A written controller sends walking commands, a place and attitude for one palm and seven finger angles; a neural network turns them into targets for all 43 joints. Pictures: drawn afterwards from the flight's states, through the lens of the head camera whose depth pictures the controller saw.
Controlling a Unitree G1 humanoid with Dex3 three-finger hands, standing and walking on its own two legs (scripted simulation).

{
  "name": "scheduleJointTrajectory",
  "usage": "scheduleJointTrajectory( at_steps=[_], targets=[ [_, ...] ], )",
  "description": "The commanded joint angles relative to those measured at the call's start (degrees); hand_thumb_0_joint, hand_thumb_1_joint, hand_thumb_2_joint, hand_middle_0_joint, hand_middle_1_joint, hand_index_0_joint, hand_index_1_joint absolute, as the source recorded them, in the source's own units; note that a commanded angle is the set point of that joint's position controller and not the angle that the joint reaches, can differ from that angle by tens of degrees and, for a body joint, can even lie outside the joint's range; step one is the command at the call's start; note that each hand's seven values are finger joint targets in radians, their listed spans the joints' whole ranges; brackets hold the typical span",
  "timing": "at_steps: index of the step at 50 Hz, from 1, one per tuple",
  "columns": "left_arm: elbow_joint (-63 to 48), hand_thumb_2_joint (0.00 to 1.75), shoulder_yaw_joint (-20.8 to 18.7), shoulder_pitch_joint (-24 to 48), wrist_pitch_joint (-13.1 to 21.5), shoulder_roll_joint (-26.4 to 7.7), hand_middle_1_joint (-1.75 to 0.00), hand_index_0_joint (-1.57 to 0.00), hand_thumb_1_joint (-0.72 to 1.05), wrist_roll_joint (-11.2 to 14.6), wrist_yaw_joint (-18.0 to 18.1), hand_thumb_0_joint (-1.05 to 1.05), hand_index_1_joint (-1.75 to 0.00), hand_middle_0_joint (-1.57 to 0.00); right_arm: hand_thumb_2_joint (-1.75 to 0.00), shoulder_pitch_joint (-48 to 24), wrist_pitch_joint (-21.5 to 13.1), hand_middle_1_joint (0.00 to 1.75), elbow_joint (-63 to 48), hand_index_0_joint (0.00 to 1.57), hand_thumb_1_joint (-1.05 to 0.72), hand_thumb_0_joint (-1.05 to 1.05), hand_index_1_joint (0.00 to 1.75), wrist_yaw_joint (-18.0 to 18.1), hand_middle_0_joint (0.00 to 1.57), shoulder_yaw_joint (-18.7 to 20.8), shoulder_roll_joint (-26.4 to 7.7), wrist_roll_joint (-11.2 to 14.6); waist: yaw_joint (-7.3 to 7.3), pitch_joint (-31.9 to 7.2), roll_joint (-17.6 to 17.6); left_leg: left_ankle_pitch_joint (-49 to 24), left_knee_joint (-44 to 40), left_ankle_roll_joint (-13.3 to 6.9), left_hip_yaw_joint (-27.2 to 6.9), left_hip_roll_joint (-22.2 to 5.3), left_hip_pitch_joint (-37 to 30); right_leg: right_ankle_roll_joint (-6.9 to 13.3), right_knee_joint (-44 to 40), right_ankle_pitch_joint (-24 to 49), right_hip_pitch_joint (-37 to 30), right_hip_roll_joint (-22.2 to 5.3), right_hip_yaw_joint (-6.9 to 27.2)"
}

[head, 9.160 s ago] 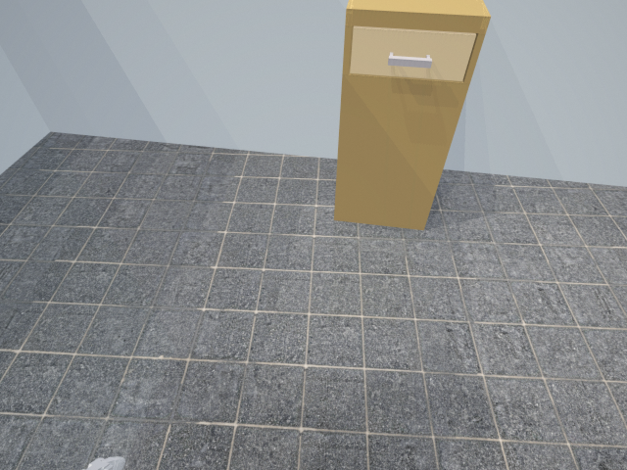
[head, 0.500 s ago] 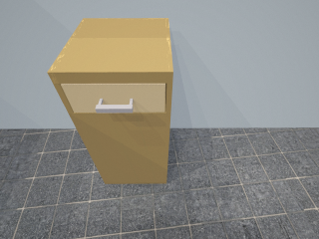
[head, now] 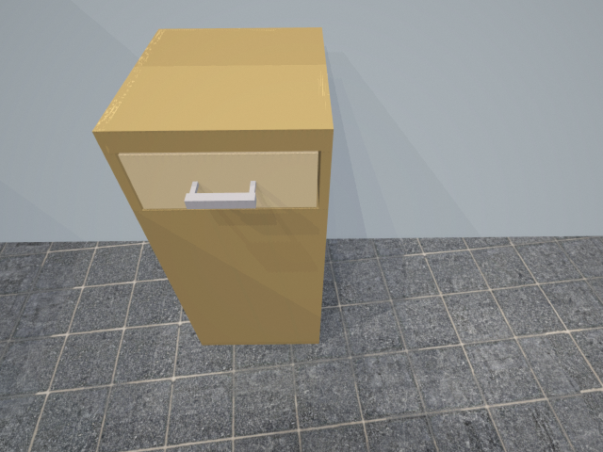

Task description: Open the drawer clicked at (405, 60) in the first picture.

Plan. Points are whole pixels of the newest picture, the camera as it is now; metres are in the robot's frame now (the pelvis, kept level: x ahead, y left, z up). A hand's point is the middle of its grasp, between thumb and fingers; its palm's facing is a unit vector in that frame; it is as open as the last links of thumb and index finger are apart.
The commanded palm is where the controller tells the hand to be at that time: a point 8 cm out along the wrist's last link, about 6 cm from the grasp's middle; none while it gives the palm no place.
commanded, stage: look again from close up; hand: left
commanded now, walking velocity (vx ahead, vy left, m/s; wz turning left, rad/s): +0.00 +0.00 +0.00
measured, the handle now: (222, 193) +0.56 +0.18 +0.00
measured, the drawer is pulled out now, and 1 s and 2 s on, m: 0.00 0.00 0.00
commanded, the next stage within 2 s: raise the hand with hooked fingers in 0.28 s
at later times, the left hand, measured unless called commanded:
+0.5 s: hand out of the picture +0.11 +0.21 -0.11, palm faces -0.09 -0.87 -0.49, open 7.4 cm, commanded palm +0.12 +0.23 -0.05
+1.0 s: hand (137, 403) +0.19 +0.23 -0.02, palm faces +0.08 -0.05 -1.00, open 9.7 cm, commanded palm +0.17 +0.22 +0.03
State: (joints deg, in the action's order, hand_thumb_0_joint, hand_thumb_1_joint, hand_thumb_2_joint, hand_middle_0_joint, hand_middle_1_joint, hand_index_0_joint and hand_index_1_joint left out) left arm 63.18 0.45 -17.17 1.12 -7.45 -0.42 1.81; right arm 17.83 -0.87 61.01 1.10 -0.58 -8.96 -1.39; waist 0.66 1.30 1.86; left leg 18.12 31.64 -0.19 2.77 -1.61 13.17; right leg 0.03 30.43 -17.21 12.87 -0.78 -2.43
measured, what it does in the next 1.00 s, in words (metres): stands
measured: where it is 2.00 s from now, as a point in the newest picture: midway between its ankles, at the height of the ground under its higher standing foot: outside the picture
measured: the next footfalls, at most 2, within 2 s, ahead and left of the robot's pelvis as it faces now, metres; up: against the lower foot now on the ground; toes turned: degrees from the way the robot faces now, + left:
none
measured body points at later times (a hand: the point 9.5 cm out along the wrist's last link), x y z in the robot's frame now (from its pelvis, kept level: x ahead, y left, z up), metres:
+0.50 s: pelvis +0.01 +0.01 +0.00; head +0.02 +0.00 +0.45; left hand +0.11 +0.25 -0.08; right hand +0.06 -0.23 -0.14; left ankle -0.01 +0.11 -0.73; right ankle -0.01 -0.12 -0.73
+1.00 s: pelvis -0.03 -0.04 -0.04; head +0.00 -0.06 +0.41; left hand +0.18 +0.22 +0.03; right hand +0.23 -0.23 -0.12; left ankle -0.01 +0.11 -0.73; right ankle -0.01 -0.12 -0.73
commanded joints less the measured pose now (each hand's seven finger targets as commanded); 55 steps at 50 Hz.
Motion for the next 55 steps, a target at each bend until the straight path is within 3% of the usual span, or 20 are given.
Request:
scheduleJointTrajectory(
  at_steps=[1, 6, 18, 19, 20, 21, 22, 23, 24, 25, 27, 29, 31, 33, 36, 39, 43, 46, 50, 55],
  targets=[
    [-2.59, 0.9, -0.9, -3.15, 0.8, -5.63, -0.3, -0.2, 0.9, -0.08, 0.47, 0.0, -0.3, -0.2, -0.9, 2.79, -1.28, 0.3, -2.24, 0.2, -0.9, 0.0, 0.3, 0.49, 0.2, 0.61, -5.1, 0.49, -0.65, 1.54, -2.46, -12.59, -7.39, -2.41, -5.03, -4.59, 1.57, 2.32, -4.13, 8.85, -1.29, -4.06, 4.14],
    [-2.88, 0.9, -0.9, -2.65, 0.33, -6.37, -0.3, -0.2, 0.9, -0.14, 0.35, 0.0, -0.3, -0.2, -0.9, 1.67, -0.96, 0.3, -1.49, 0.2, -0.9, 0.0, 0.3, 0.49, 0.2, 0.54, -5.5, 0.46, -0.78, 4.22, -3.01, -10.52, -8.83, -2.4, -4.86, -4.26, 1.54, 1.86, -5.04, 8.19, -0.24, -4.21, 4.33],
    [-2.21, 0.9, -1.21, -2.37, 0.1, -6.8, -0.3, -0.2, 0.9, -0.23, 0.33, 0.0, -0.3, -0.2, -0.9, 1.12, -1.24, 0.3, 0.55, 0.2, -0.9, 0.0, 0.3, 0.83, 0.2, 0.55, -5.89, 0.53, -0.83, 1.54, -1.36, -16.66, -9.05, -2.34, -3.96, -4.67, -2.39, 1.54, -4.86, 12.9, -2.3, -4.47, 4.07],
    [-0.37, 0.9, -1.31, -6.12, 0.86, -8.6, -0.3, -0.2, 0.9, -0.81, 2.72, 0.0, -0.3, -0.2, -0.9, -3.98, -1.17, 0.3, -3.32, 0.2, -0.9, 0.0, 0.3, 0.45, 0.2, 1.3, -8.13, 1.4, -2.56, 3.69, -6.21, -23.55, 2.14, -0.28, -2.62, -5.65, 1.5, 0.79, -6.42, 33.48, -0.43, -7.79, 7.46],
    [-88.9, 0.89, -2.15, 39.66, 9.68, -28.25, -0.32, -0.2, 0.88, -10.87, 3.84, 0.0, -0.32, -0.2, -0.9, -2.93, -9.57, 0.3, -22.1, 0.2, -0.9, 0.0, 0.3, 2.57, 0.2, 1.83, -15.93, 3.77, 2.17, -26.47, 11.29, -34.14, -5.75, -2.31, -2.89, 0.86, -14.51, 3.18, 1.22, 31.24, -4.3, -0.54, 7.25],
    [-72.04, 0.88, -4.14, 10.9, 4.64, -23.72, -0.33, -0.2, 0.85, -12.39, 8.43, 0.0, -0.33, -0.2, -0.9, -6.02, -15.35, 0.3, -19.44, 0.2, -0.9, 0.0, 0.3, 4.87, 0.2, 1.95, -11.1, 2.53, -2.63, -23.55, 18.96, -44.17, -6.57, -0.86, -3.89, -2.47, -19.78, 3.4, 5.68, 10.78, 3.17, 0.45, 1.17],
    [-65.29, 0.87, 2.65, -3.83, -4.64, -11.14, -0.34, -0.21, 0.83, -11.9, 11.19, 0.0, -0.34, -0.21, -0.9, -7.2, -16.92, 0.3, -18.58, 0.2, -0.9, 0.0, 0.3, 4.87, 0.2, 3.01, -8.9, 4.08, -0.48, -14.56, 14.01, -37.54, -9.3, 1.56, -4.36, -2.69, -10.63, 1.82, 8.36, -1.59, 9.05, 1.14, -2.01],
    [-64.95, 0.86, 7.52, -3.83, -5.69, -4.73, -0.36, -0.21, 0.81, -15.44, 11.06, 0.0, -0.36, -0.21, -0.9, -7.29, -17.46, 0.3, -18.91, 0.2, -0.9, 0.0, 0.3, 4.5, 0.2, 2.23, -8.24, 3.83, 0.03, -7.3, 8.44, -31.75, -7.69, 0.68, -3.6, -2.19, -5.51, 1.5, 6.11, 0.35, 10.7, 0.96, -1.74],
    [-68.44, 0.85, 4.95, 1.67, -5.1, -10.91, -0.37, -0.21, 0.78, -20.61, 12.65, 0.0, -0.37, -0.21, -0.9, -10.04, -17.35, 0.3, -22.06, 0.2, -0.9, 0.0, 0.3, 3.81, 0.2, 2.89, -11.03, 2.54, 0.46, -1.92, 5.28, -22.64, -4.67, 0.15, -4.78, -1.06, 0.23, 2.11, 2.86, 2.42, 12.52, 0.87, -0.5],
    [-67.7, 0.84, 2.43, -0.96, -4.67, -14.69, -0.39, -0.21, 0.76, -27.74, 14.41, 0.0, -0.39, -0.21, -0.9, -9.25, -15.99, 0.3, -23.47, 0.2, -0.9, 0.0, 0.3, 3.41, 0.2, 3.42, -12.58, 0.95, 0.48, -6.28, 2.03, -18.38, -1.83, -0.37, -4.29, 0.15, 2.91, 2.71, 1.87, 5.22, 12.5, 1.25, -0.05],
    [-64.02, 0.82, 3.46, -15.22, -5.63, -11.66, -0.42, -0.21, 0.71, -38.88, 16.87, 0.0, -0.42, -0.21, -0.9, -11.26, -12.8, 0.3, -29.25, 0.2, -0.9, 0.0, 0.3, 1.47, 0.2, 4.2, -11.98, -0.57, -3.4, -9.73, -4.95, -18.89, 1.26, -0.24, -3.98, 1.07, 7.1, 3.41, 4.05, 4.23, 12.19, 2.44, 0.71],
    [-58.3, 0.8, 6.71, -21.35, -5.29, -7.87, -0.45, -0.22, 0.67, -49.26, 19.05, 0.0, -0.45, -0.22, -0.9, -13.73, -8.06, 0.3, -32.41, 0.2, -0.9, 0.0, 0.3, -0.82, 0.2, 5.07, -11.93, -1.71, -5.0, -4.49, -12.6, -11.84, 3.17, 0.34, -2.61, 1.48, 14.16, 3.8, 5.59, -1.26, 17.57, 3.4, 1.57],
    [-58.97, 0.78, 5.0, -22.45, -2.85, -9.6, -0.48, -0.22, 0.62, -55.59, 20.47, 0.0, -0.48, -0.22, -0.9, -16.3, -4.19, 0.3, -35.59, 0.2, -0.9, 0.0, 0.3, -2.63, 0.2, 5.09, -11.77, -1.85, -6.74, -4.67, -13.66, -6.76, 5.23, 0.07, -1.27, 2.62, 17.22, 4.37, 6.07, -1.24, 17.65, 2.85, 4.29],
    [-64.63, 0.76, 0.87, -18.04, 0.15, -14.86, -0.51, -0.22, 0.57, -60.14, 22.15, 0.0, -0.51, -0.22, -0.9, -17.8, -1.76, 0.3, -37.79, 0.2, -0.9, 0.0, 0.3, -3.6, 0.2, 4.68, -11.21, -1.78, -8.55, -10.38, -11.93, -6.5, 7.24, -0.15, -0.8, 3.63, 19.35, 4.39, 8.52, 1.74, 15.53, 1.97, 7.05],
    [-69.06, 0.73, -4.09, -9.19, 2.05, -19.87, -0.55, -0.23, 0.5, -64.98, 25.96, 0.0, -0.55, -0.23, -0.9, -17.78, 0.37, 0.3, -39.61, 0.2, -0.9, 0.0, 0.3, -3.54, 0.2, 4.35, -9.91, -2.38, -8.1, -14.88, -7.15, -5.1, 10.71, -0.75, -0.4, 4.74, 17.96, 4.11, 9.76, 0.37, 18.2, 1.7, 9.74],
    [-76.0, 0.7, -6.24, 2.95, 2.11, -22.46, -0.6, -0.23, 0.43, -64.11, 29.44, 0.0, -0.6, -0.23, -0.9, -17.02, 1.47, 0.3, -39.84, 0.2, -0.9, 0.0, 0.3, -2.35, 0.2, 4.98, -9.31, -2.84, -5.44, -18.88, -1.47, -3.01, 14.6, -1.36, -0.74, 5.24, 14.15, 3.71, 9.16, -3.23, 21.67, 0.84, 12.01],
    [-77.98, 0.66, -4.81, 12.74, 2.38, -23.17, -0.66, -0.24, 0.34, -61.68, 30.05, 0.0, -0.66, -0.24, -0.9, -18.01, 1.08, 0.3, -38.54, 0.2, -0.9, 0.0, 0.3, -0.83, 0.2, 4.52, -9.09, -3.12, -1.96, -18.79, -0.64, -1.56, 17.37, -1.89, -1.59, 5.22, 13.23, 2.88, 8.15, -3.83, 23.3, 0.59, 12.13],
    [-75.16, 0.63, -3.09, 12.3, -0.09, -23.0, -0.7, -0.25, 0.27, -60.06, 27.13, 0.0, -0.7, -0.25, -0.9, -18.99, 1.13, 0.3, -37.72, 0.2, -0.9, 0.0, 0.3, -0.16, 0.2, 3.87, -9.29, -2.68, -2.03, -18.22, 0.35, -3.12, 14.68, -2.1, -1.29, 4.84, 13.33, 2.32, 7.43, 1.39, 18.24, 0.77, 9.44],
    [-71.37, 0.59, -1.27, 8.79, -4.31, -22.41, -0.76, -0.25, 0.18, -57.6, 20.89, 0.0, -0.76, -0.25, -0.9, -19.88, 1.82, 0.3, -37.2, 0.2, -0.9, 0.0, 0.3, 0.73, 0.2, 2.67, -9.19, -1.62, -3.49, -16.0, -4.38, -4.47, 9.57, -1.99, -1.02, 4.59, 13.94, 1.41, 4.5, 5.63, 10.52, 0.5, 8.51],
    [-70.64, 0.54, -4.4, 6.07, -3.34, -25.11, -0.84, -0.26, 0.06, -56.61, 15.69, 0.0, -0.84, -0.26, -0.9, -19.23, 1.91, 0.3, -36.41, 0.2, -0.9, 0.0, 0.3, 1.11, 0.2, 1.88, -9.16, -1.32, -5.98, -13.64, -5.74, -6.95, 4.68, -1.7, -0.81, 4.13, 12.67, 1.17, 2.68, 8.83, 4.8, -0.02, 7.35]
  ],
)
